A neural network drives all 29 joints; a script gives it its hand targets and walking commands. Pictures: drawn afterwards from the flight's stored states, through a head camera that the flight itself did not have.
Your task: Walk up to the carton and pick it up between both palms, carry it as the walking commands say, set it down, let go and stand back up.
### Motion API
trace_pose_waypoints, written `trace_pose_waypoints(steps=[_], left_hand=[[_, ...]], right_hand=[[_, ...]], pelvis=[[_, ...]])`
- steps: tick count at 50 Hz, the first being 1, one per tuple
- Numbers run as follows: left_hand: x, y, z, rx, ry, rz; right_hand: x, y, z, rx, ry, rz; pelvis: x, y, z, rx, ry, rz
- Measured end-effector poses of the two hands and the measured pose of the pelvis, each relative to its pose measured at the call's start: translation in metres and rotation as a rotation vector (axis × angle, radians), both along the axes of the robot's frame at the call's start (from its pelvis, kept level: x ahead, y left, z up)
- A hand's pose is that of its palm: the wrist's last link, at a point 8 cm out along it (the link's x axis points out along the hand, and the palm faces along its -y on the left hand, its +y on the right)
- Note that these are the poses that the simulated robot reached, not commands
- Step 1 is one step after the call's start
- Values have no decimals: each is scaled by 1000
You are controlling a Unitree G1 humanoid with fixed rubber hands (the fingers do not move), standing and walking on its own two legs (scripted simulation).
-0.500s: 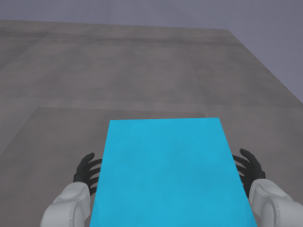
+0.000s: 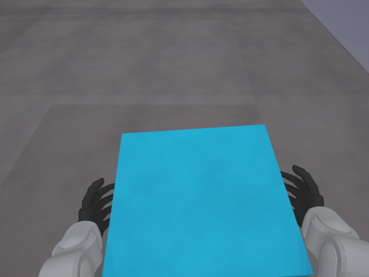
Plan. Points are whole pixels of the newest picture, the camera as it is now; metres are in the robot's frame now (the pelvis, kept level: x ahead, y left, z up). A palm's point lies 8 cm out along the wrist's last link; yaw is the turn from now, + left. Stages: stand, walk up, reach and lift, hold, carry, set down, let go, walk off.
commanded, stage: carry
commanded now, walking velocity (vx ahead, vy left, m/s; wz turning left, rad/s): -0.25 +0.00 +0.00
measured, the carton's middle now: (198, 212) +0.27 +0.00 +0.01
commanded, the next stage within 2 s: none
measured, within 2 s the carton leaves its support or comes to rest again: neither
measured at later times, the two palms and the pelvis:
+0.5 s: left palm out of the picture +0.04 +0.24 +0.08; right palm out of the picture +0.06 -0.14 +0.10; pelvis -0.17 +0.04 +0.00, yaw +1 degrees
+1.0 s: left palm out of the picture -0.12 +0.21 +0.08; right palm out of the picture -0.11 -0.17 +0.09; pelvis -0.35 +0.03 +0.00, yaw +1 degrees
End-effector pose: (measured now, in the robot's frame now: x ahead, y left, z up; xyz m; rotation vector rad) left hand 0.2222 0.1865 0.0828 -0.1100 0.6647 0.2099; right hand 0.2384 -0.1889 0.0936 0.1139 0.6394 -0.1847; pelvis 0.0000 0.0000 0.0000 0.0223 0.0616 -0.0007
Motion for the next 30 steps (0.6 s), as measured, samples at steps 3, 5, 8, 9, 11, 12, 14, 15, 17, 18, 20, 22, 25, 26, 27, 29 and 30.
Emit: trace_pose_waypoints(steps=[3,5,8,9,11,12,14,15,17,18,20,22,25,26,27,29,30], left_hand=[[-18,3,5,13,-22,2],[-30,5,6,18,-28,-1],[-51,7,2,11,-16,-10],[-58,8,-1,3,-7,-14],[-73,11,-7,-12,10,-24],[-80,13,-10,-20,16,-29],[-94,18,-16,-33,22,-38],[-101,21,-19,-38,23,-42],[-115,28,-21,-37,30,-48],[-123,32,-20,-33,39,-49],[-139,38,-15,-30,52,-37],[-155,44,-9,-39,47,-12],[-180,49,0,-43,-2,32],[-188,49,3,-36,-23,43],[-195,49,6,-26,-41,49],[-210,46,10,5,-65,51],[-217,42,10,20,-68,48]], right_hand=[[-18,3,0,10,-23,3],[-32,5,-1,13,-30,4],[-57,6,-4,1,-18,-2],[-65,8,-4,-6,-9,-6],[-83,11,-5,-23,8,-14],[-92,13,-5,-31,15,-19],[-108,18,-5,-45,21,-28],[-117,22,-5,-48,22,-33],[-133,29,-7,-41,29,-44],[-141,32,-8,-29,37,-50],[-156,38,-9,-6,53,-55],[-167,44,-5,7,50,-44],[-177,49,5,10,3,-6],[-180,50,7,10,-18,8],[-183,50,9,11,-37,22],[-193,47,8,11,-62,43],[-200,44,6,10,-66,50]], pelvis=[[-13,2,-3,-7,-13,0],[-24,5,-5,-12,-25,-3],[-43,10,-7,-14,-40,-4],[-50,12,-7,-12,-44,-7],[-65,17,-8,-11,-48,-13],[-73,20,-9,-12,-49,-12],[-90,26,-11,-11,-59,-7],[-99,29,-12,-13,-62,-8],[-115,35,-12,-31,-61,-8],[-123,38,-10,-49,-60,-4],[-138,40,-4,-85,-55,12],[-152,40,1,-103,-40,21],[-171,38,3,-100,-23,27],[-177,36,2,-93,-21,26],[-184,34,0,-86,-19,22],[-199,28,-4,-69,-17,13],[-208,24,-7,-56,-16,6]])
